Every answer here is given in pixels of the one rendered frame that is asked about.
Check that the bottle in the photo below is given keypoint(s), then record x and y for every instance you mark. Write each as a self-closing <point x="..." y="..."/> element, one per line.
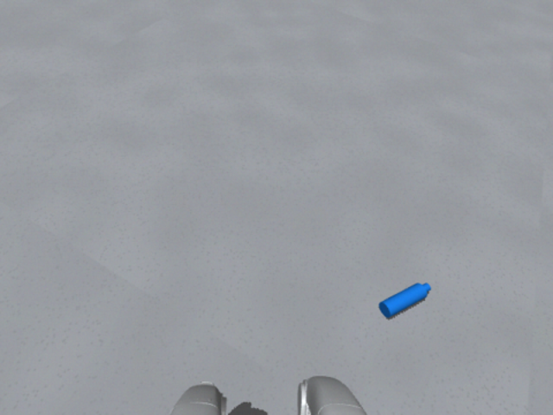
<point x="404" y="299"/>

